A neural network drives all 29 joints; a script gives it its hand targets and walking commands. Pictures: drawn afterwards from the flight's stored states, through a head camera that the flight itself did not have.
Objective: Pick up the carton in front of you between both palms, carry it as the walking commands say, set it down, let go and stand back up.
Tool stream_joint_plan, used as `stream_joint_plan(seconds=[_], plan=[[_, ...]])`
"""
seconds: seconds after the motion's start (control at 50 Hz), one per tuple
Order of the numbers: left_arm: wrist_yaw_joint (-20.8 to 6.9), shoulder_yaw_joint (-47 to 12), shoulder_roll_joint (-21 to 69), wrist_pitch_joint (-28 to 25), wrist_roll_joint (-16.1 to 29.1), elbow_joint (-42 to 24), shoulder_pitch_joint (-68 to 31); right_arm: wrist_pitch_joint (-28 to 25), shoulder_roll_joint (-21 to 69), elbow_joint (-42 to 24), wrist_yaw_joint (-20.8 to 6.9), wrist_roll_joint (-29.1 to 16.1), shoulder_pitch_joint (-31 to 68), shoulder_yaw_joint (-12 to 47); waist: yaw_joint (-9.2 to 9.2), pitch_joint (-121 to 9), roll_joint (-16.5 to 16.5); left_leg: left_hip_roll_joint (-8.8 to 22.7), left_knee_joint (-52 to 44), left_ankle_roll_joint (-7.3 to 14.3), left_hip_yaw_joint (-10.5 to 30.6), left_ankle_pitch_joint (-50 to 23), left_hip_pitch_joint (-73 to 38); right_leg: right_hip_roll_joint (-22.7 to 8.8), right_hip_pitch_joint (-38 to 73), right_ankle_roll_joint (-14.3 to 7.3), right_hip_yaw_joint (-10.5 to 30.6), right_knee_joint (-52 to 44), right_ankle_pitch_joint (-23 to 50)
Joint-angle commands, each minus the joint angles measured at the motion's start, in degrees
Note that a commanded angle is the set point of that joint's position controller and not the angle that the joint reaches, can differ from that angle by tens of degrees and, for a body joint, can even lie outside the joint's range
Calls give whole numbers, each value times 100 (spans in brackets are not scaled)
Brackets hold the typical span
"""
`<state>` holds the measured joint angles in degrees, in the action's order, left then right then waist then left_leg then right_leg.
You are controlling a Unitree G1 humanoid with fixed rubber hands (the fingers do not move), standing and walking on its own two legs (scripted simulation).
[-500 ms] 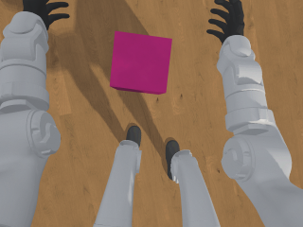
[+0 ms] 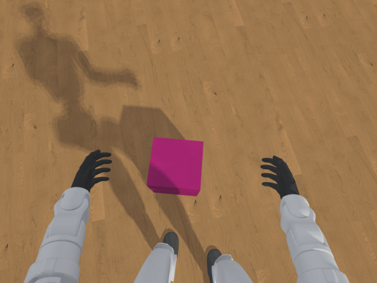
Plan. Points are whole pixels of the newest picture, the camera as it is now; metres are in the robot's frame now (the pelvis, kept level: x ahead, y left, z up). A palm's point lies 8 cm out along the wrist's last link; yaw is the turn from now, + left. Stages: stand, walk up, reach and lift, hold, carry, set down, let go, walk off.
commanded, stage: let go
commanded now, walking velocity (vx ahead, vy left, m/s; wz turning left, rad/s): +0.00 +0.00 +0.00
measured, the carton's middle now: (176, 169) +0.46 +0.07 -0.62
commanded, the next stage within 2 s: stand in 0.76 s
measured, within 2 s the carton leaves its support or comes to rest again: neither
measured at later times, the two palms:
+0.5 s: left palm (87, 245) +0.19 +0.20 -0.04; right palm (349, 252) +0.20 -0.26 -0.03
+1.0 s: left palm (59, 242) +0.20 +0.26 -0.05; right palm (367, 258) +0.19 -0.30 -0.04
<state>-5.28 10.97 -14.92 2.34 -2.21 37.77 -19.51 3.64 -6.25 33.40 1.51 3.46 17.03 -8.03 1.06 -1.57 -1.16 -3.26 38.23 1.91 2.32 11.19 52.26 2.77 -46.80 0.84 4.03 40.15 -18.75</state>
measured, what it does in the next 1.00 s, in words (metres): shifts its weight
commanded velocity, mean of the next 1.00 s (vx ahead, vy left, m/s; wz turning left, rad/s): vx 0.00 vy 0.00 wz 0.00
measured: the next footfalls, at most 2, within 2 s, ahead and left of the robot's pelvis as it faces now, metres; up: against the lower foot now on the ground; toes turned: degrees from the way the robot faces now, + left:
none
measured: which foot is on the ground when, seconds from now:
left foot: down 0.00-1.00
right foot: down 0.00-1.00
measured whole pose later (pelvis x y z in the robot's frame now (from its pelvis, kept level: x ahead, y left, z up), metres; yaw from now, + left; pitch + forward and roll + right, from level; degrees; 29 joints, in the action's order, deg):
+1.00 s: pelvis +0.05 -0.02 +0.03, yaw -1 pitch +0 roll +0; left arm 0.3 3.5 -18.9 2.1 -2.2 33.3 13.3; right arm 1.4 -17.4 39.3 0.6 2.5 -9.8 -2.8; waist 0.3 -0.2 -1.8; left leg -1.9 30.5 0.5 1.5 16.6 14.4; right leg 3.5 -8.1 -1.8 5.6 29.2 -21.4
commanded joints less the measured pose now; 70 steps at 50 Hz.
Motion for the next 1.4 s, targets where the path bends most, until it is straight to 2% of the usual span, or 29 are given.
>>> stream_joint_plan(seconds=[0.0, 0.14, 0.26, 0.34, 0.46, 0.64, 0.74, 0.76, 0.78, 0.8, 0.84, 0.86, 0.9, 1.06, 1.24, 1.38], plan=[[43, -81, -532, -279, 117, -815, 819, -283, -579, -717, -153, -116, -785, 143, 15, -2721, 212, 277, -292, -165, 202, -2003, -4385, -75, 923, 103, -196, -870, 1007], [141, -410, -399, -311, 278, -1393, 2114, -374, -764, -1064, -314, -323, -1740, 387, -22, -1342, 112, 180, -968, -187, 7, -1130, -4749, -171, 2157, 32, -130, -1520, 862], [176, -588, -335, -152, 252, -1689, 2919, -258, -922, -1177, -402, -360, -2498, 458, -122, -540, -84, 113, -1232, -231, -112, -1256, -5397, -245, 2572, -11, -72, -1979, 1180], [180, -674, -341, 26, 243, -1815, 3148, -111, -977, -1235, -446, -369, -2746, 493, -157, 12, -133, 72, -1352, -245, -146, -1250, -5661, -289, 2647, -30, -41, -2181, 1261], [172, -655, -390, 306, 185, -1885, 3000, 129, -1005, -1360, -508, -350, -2578, 539, -109, 491, -95, 47, -1347, -234, -181, -974, -5762, -375, 2688, -70, 4, -2291, 1031], [167, -659, -364, 410, 211, -1773, 3297, 265, -1014, -1299, -459, -334, -2812, 492, -83, 21, 10, 58, -1219, -247, -96, -1677, -5715, -244, 3303, 47, -3, -1875, 2298], [173, -705, -333, 361, 279, -1814, 3192, 236, -1028, -1292, -451, -297, -2773, 450, -93, -11, -22, 91, -1210, -252, -39, -1893, -5701, -179, 3251, 62, -23, -1791, 2415], [455, -555, -1153, 219, 96, -1236, 2988, 97, -1812, -448, -179, -50, -2467, 367, -56, -59, -306, 537, -1031, -400, 73, -1110, -4758, -404, 3119, 104, 199, -1763, 1343], [550, -552, -1160, 134, 23, -1195, 2982, 17, -1801, -378, -100, -56, -2483, 344, -71, 22, -276, 468, -1074, -374, 122, -322, -4575, -445, 3089, 15, 360, -1868, 668], [587, -563, -1126, 59, -15, -1144, 2931, -61, -1801, -274, -79, -43, -2447, 331, -122, 132, -215, 462, -1121, -346, 169, 88, -4527, -474, 2944, -45, 477, -1936, 207], [601, -574, -1019, -60, -62, -1131, 2929, -232, -1738, -115, -54, -69, -2445, 351, -146, 183, -104, 518, -1126, -253, 233, 234, -4457, -479, 2818, -141, 555, -1904, -84], [584, -587, -976, -115, -53, -1058, 2965, -308, -1760, 7, -62, -67, -2439, 354, -142, 148, 73, 551, -1159, -211, 279, 146, -4436, -463, 2859, -163, 544, -1847, 64], [578, -590, -967, -161, -17, -924, 2982, -375, -1773, 165, -60, -89, -2318, 349, -105, 103, 203, 643, -1126, -171, 337, -298, -4385, -465, 2951, -161, 531, -1696, 534], [643, -594, -1203, -216, 56, -513, 3107, -448, -2009, 680, -14, -130, -2317, 355, -107, -395, 136, 758, -900, -107, 337, -1829, -4741, -540, 3414, -132, 522, -1396, 2029], [691, -658, -1307, -232, 61, -176, 3123, -473, -2162, 1049, 17, -132, -2296, 377, -122, -373, 131, 815, -981, -41, 384, -2231, -4918, -565, 3460, -117, 527, -1388, 2242], [708, -694, -1355, -260, 68, 30, 3083, -482, -2188, 1236, 17, -148, -2236, 391, -138, -298, 42, 806, -1047, -24, 380, -2076, -4894, -603, 3535, -140, 584, -1495, 2246]])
